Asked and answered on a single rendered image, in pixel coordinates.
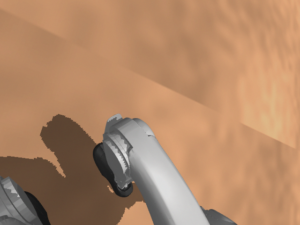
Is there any right robot foot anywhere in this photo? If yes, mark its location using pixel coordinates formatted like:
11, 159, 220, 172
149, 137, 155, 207
93, 143, 133, 197

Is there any right robot hand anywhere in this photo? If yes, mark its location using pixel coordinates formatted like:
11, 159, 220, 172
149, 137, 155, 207
200, 206, 237, 225

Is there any left robot foot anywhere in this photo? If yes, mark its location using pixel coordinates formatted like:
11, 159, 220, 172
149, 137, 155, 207
24, 191, 51, 225

